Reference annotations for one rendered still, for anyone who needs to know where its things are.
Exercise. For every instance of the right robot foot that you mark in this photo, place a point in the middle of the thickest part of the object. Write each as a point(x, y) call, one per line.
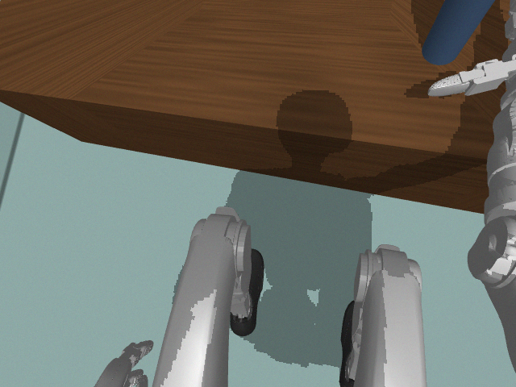
point(346, 341)

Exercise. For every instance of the can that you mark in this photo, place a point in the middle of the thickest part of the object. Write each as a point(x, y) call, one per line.
point(454, 25)

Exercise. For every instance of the right robot arm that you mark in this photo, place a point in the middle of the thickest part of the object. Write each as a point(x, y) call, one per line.
point(492, 258)

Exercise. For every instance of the left robot foot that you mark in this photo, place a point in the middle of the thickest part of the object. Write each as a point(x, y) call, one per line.
point(245, 326)

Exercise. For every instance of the right robot hand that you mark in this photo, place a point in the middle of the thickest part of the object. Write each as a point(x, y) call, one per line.
point(486, 75)

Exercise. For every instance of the left robot hand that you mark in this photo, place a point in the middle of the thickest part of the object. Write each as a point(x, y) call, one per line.
point(118, 372)

